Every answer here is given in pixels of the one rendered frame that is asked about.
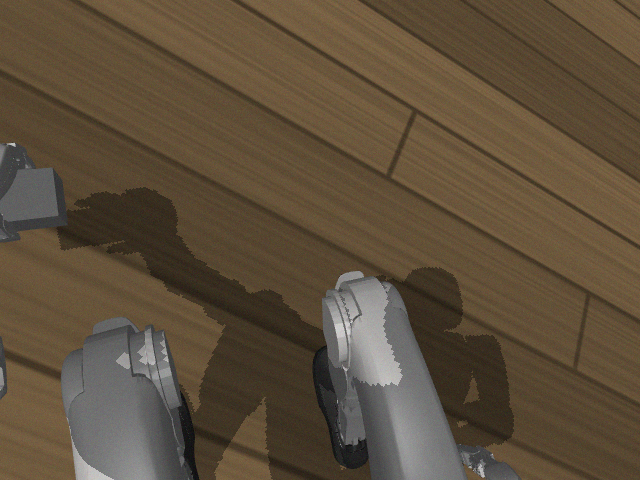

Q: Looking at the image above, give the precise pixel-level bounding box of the right robot hand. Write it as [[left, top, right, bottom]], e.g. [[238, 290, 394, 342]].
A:
[[456, 444, 522, 480]]

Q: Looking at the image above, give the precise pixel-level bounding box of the right robot foot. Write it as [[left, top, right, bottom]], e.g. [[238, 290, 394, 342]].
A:
[[312, 346, 368, 469]]

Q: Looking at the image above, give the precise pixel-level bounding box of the left robot foot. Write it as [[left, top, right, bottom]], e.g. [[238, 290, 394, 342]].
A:
[[177, 391, 199, 480]]

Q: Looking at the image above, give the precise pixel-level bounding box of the small box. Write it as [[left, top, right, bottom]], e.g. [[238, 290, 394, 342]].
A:
[[0, 167, 68, 231]]

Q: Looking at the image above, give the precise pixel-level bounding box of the left robot hand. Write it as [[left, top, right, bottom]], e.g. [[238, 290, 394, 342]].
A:
[[0, 143, 37, 243]]

